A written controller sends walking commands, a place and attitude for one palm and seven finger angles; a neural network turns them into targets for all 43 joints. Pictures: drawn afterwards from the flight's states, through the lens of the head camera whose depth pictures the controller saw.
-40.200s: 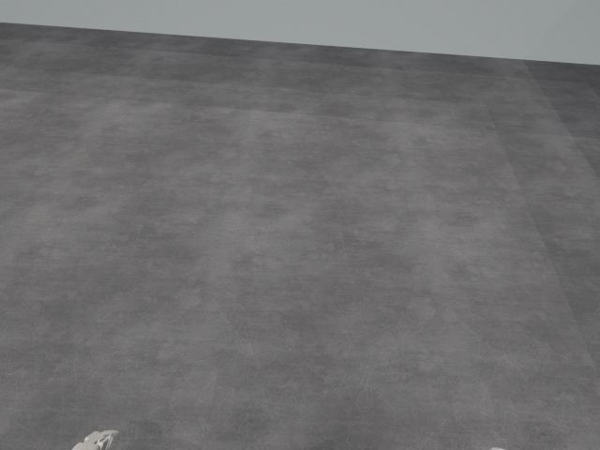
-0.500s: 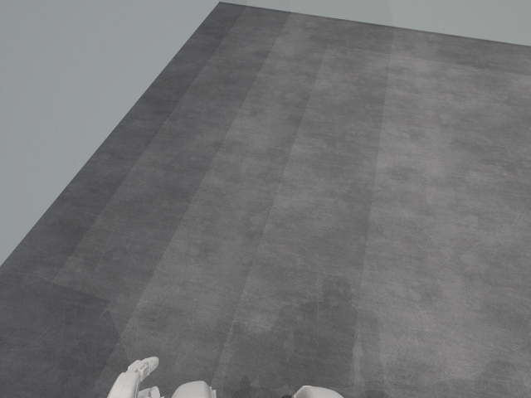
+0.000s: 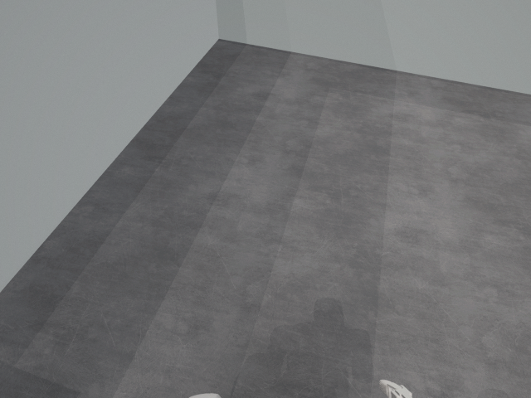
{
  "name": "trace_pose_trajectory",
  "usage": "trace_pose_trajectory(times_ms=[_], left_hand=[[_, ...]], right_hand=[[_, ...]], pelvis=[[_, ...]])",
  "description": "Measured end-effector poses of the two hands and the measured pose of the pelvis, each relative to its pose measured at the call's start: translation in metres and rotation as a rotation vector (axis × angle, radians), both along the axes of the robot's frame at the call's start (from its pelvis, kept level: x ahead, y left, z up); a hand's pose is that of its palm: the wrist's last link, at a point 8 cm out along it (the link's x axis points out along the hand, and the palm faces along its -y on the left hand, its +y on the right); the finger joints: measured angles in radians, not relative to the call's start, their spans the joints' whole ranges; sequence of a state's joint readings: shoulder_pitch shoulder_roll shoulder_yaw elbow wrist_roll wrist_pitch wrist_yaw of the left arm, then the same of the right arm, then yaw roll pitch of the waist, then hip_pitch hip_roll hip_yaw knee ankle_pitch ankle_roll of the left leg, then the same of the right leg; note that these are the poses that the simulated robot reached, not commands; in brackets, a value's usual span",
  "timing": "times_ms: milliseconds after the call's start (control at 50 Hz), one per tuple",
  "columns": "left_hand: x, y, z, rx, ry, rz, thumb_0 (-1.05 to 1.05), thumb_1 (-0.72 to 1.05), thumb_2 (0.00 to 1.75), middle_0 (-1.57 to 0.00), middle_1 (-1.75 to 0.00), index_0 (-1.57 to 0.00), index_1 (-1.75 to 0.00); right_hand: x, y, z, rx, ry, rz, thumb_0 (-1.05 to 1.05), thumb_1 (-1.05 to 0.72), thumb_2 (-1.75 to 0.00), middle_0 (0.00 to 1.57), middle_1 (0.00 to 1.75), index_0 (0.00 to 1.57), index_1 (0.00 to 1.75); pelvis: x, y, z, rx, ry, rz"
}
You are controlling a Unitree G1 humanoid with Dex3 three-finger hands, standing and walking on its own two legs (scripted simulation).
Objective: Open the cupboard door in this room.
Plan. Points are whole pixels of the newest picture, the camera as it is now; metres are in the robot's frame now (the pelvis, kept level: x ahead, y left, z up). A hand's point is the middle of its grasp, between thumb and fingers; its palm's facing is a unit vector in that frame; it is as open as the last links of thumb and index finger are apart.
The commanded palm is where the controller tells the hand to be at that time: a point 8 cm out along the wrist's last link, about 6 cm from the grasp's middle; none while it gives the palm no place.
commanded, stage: walk to a spot facing it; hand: left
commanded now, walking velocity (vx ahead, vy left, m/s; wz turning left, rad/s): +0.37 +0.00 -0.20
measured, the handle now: out of the picture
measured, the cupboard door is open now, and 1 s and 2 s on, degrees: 51 51 51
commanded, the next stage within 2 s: turn to face it in 0.34 s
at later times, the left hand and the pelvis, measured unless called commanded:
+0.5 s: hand (223, 312) +0.28 +0.11 -0.15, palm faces +0.02 -0.98 -0.20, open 7.2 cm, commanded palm none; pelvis +0.25 -0.07 +0.02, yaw +1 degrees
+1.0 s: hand (216, 231) +0.46 +0.16 -0.14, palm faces +0.28 -0.93 -0.25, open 7.3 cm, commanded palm none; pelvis +0.38 -0.08 +0.01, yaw +16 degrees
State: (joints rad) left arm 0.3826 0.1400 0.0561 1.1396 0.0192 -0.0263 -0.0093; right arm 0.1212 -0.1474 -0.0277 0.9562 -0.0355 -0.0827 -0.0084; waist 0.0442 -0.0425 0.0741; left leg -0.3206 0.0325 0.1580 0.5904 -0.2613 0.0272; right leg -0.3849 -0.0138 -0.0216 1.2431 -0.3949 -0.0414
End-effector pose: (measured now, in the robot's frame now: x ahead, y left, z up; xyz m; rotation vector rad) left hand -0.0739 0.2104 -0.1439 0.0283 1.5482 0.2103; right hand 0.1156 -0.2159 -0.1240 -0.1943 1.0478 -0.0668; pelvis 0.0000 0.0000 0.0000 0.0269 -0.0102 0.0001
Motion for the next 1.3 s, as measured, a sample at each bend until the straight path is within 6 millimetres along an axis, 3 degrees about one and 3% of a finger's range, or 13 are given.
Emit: trace_pose_trajectory(times_ms=[120,220,280,340,440,520,640,700,880,1040,1100,1180,1300], left_hand=[[0.141,0.011,0.019,0.054,-0.195,-0.081,0.02,0.94,0.89,-0.2,-0.3,-0.2,-0.3],[0.248,0.013,0.028,0.114,-0.279,-0.182,0.02,0.95,0.89,-0.2,-0.3,-0.2,-0.3],[0.304,0.003,0.023,0.152,-0.342,-0.222,0.01,0.94,0.9,-0.2,-0.3,-0.2,-0.3],[0.333,-0.011,0.026,0.157,-0.366,-0.215,0.01,0.93,0.9,-0.19,-0.3,-0.2,-0.3],[0.349,-0.045,0.026,0.09,-0.301,-0.188,0.0,0.92,0.89,-0.19,-0.3,-0.2,-0.3],[0.352,-0.054,0.02,0.059,-0.23,-0.13,0.0,0.95,0.89,-0.2,-0.3,-0.2,-0.3],[0.358,-0.057,-0.007,-0.003,-0.143,-0.015,0.0,0.93,0.89,-0.2,-0.3,-0.2,-0.3],[0.372,-0.047,-0.023,-0.009,-0.111,0.024,0.0,0.92,0.89,-0.2,-0.3,-0.2,-0.3],[0.467,-0.01,0.008,0.11,-0.312,0.075,0.0,0.91,0.89,-0.2,-0.3,-0.2,-0.3],[0.517,-0.016,0.037,0.215,-0.431,0.096,0.0,0.91,0.89,-0.2,-0.3,-0.2,-0.3],[0.516,-0.028,0.04,0.26,-0.449,0.115,0.0,0.91,0.89,-0.2,-0.3,-0.2,-0.3],[0.495,-0.05,0.045,0.262,-0.388,0.178,0.0,0.91,0.89,-0.2,-0.3,-0.2,-0.3],[0.454,-0.081,0.037,0.216,-0.281,0.297,0.0,0.91,0.89,-0.2,-0.3,-0.2,-0.3]], right_hand=[[-0.042,-0.03,-0.002,-0.029,0.248,-0.117,-0.01,-0.96,-0.9,0.2,0.3,0.21,0.3],[-0.063,-0.054,-0.009,-0.008,0.425,-0.194,0.0,-0.94,-0.9,0.2,0.3,0.2,0.3],[-0.062,-0.069,-0.021,0.013,0.514,-0.224,0.0,-0.93,-0.9,0.2,0.3,0.2,0.3],[-0.032,-0.08,-0.02,0.016,0.54,-0.229,0.01,-0.92,-0.9,0.2,0.3,0.2,0.3],[0.067,-0.089,-0.006,0.012,0.405,-0.205,0.01,-0.92,-0.9,0.2,0.3,0.2,0.3],[0.154,-0.082,0.0,0.021,0.295,-0.147,0.01,-0.92,-0.9,0.2,0.3,0.2,0.3],[0.274,-0.07,-0.002,-0.032,0.187,-0.018,0.01,-0.94,-0.9,0.2,0.3,0.2,0.3],[0.319,-0.064,-0.008,-0.066,0.12,0.022,0.01,-0.93,-0.9,0.2,0.3,0.2,0.3],[0.376,-0.058,0.004,-0.08,0.134,0.132,0.0,-0.92,-0.9,0.2,0.3,0.2,0.3],[0.411,-0.086,-0.004,-0.046,0.159,0.181,0.01,-0.91,-0.9,0.2,0.3,0.21,0.3],[0.429,-0.103,-0.015,-0.039,0.172,0.2,0.01,-0.91,-0.9,0.2,0.3,0.21,0.3],[0.455,-0.115,-0.01,-0.056,0.193,0.247,0.01,-0.91,-0.9,0.2,0.3,0.2,0.3],[0.499,-0.104,0.0,-0.075,0.197,0.362,0.01,-0.91,-0.9,0.2,0.3,0.2,0.3]], pelvis=[[0.056,-0.007,0.015,-0.004,0.012,-0.021],[0.11,-0.031,0.01,0.002,0.018,-0.045],[0.145,-0.051,-0.004,0.008,0.02,-0.047],[0.171,-0.061,-0.002,-0.005,0.01,-0.039],[0.22,-0.07,0.015,-0.012,0.022,-0.007],[0.257,-0.071,0.018,-0.02,0.028,0.025],[0.311,-0.055,0.002,-0.038,0.01,0.087],[0.333,-0.045,-0.012,-0.052,0.013,0.106],[0.362,-0.052,0.005,-0.056,0.048,0.195],[0.388,-0.087,0.006,-0.056,0.054,0.302],[0.4,-0.103,0.0,-0.032,0.054,0.339],[0.412,-0.112,0.008,-0.007,0.038,0.402],[0.429,-0.119,0.015,0.024,0.041,0.498]])
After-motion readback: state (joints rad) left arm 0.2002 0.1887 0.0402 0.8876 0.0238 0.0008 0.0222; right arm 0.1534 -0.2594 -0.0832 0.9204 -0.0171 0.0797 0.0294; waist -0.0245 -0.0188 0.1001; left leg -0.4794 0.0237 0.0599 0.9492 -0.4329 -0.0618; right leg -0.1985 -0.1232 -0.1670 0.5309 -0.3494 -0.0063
